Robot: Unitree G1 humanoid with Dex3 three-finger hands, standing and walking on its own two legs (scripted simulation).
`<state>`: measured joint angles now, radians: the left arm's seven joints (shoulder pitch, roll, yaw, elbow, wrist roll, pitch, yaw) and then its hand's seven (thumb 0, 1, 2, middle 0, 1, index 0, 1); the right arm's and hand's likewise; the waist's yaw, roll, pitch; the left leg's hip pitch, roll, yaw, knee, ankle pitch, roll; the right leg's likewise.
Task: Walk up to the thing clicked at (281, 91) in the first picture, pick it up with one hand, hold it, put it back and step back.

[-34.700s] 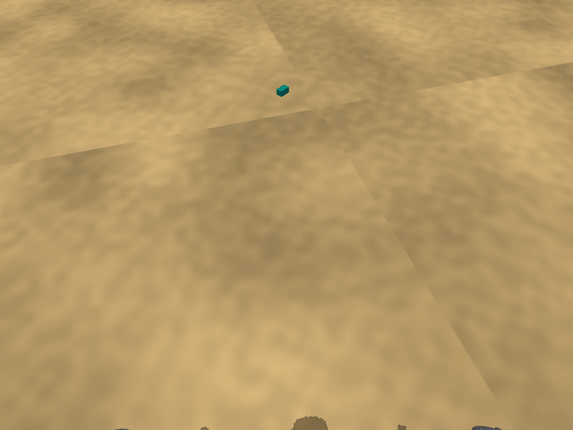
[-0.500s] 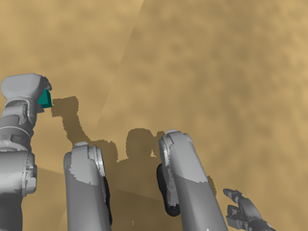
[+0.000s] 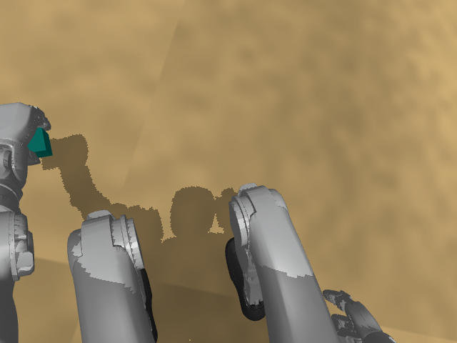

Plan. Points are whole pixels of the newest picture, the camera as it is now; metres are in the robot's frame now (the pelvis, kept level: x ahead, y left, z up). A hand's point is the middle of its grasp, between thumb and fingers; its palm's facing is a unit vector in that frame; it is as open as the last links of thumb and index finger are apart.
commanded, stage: lower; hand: left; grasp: from above
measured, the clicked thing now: (24, 145) +0.47 +0.31 -0.20
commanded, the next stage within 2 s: rest in 0.48 s
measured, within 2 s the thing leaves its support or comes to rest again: rests again in 1.58 s
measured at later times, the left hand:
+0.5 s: hand (37, 154) +0.46 +0.29 -0.22, palm faces -0.46 -0.09 -0.88, open 7.3 cm
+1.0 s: hand (50, 155) +0.46 +0.29 -0.26, palm faces -0.47 -0.11 -0.88, open 7.3 cm
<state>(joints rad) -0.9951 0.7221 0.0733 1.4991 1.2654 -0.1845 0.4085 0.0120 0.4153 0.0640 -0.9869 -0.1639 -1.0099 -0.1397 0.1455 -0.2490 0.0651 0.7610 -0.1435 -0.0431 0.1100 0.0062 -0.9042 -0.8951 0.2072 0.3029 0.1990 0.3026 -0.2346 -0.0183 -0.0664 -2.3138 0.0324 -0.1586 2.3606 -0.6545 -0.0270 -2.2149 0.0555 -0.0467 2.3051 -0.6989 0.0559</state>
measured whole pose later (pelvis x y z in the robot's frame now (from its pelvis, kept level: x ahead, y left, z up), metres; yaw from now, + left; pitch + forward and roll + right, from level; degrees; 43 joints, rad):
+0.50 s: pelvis +0.00 +0.00 -0.02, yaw -2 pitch +32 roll -9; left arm -1.00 0.80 0.11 1.56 1.30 -0.23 0.46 0.01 0.40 0.08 -1.00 -0.15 -1.02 -0.13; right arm 0.11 -0.27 0.12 0.74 -0.18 -0.06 0.13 0.00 -0.91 -0.90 0.21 0.30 0.20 0.30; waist -0.27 -0.06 0.01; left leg -2.36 0.03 -0.21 2.45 -0.68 -0.04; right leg -2.25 0.07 -0.08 2.38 -0.71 0.06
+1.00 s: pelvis +0.01 +0.00 -0.04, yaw -4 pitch +31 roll -10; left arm -1.00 0.87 0.14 1.63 1.28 -0.22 0.54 0.01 0.39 0.08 -1.01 -0.14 -1.03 -0.12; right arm 0.09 -0.28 0.19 0.72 -0.22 -0.12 0.17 0.00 -0.91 -0.89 0.21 0.30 0.20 0.30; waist -0.31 -0.09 0.08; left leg -2.37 0.03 -0.24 2.51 -0.71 -0.05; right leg -2.26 0.09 -0.11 2.41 -0.72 0.07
